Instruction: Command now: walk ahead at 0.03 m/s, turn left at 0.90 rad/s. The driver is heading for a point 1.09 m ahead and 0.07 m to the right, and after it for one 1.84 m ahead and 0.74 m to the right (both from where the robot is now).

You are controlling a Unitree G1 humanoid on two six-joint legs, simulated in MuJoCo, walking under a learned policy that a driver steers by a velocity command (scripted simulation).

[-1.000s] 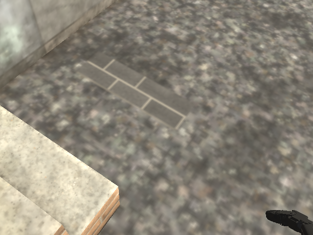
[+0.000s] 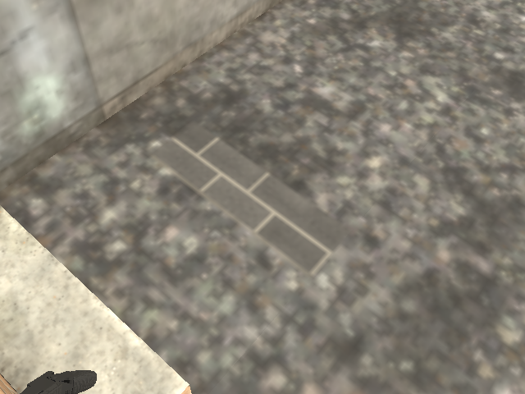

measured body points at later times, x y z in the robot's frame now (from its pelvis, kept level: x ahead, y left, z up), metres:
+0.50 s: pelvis +0.04 -0.05 +0.00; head +0.08 -0.03 +0.44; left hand +0.09 +0.25 -0.11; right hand +0.28 -0.24 -0.11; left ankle -0.02 +0.06 -0.74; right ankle +0.11 -0.16 -0.74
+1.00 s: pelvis +0.16 -0.11 -0.02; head +0.19 -0.13 +0.43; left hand +0.37 +0.14 -0.08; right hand +0.18 -0.43 -0.14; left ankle -0.02 +0.06 -0.74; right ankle +0.24 -0.25 -0.72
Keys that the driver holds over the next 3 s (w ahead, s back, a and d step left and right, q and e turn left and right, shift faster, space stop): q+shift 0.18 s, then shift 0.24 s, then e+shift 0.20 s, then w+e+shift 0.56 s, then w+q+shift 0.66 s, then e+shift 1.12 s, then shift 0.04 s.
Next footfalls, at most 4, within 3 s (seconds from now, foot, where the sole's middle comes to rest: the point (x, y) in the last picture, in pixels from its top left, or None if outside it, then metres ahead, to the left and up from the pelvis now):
0.12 right None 0.15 -0.15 -0.78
0.50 left None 0.02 0.07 -0.78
1.04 right None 0.29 -0.26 -0.78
1.52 left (348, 248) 0.80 -0.28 -0.78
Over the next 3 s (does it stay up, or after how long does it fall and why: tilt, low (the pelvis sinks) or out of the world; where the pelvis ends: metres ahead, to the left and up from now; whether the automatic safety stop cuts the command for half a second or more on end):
stays up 1.20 -0.44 0.00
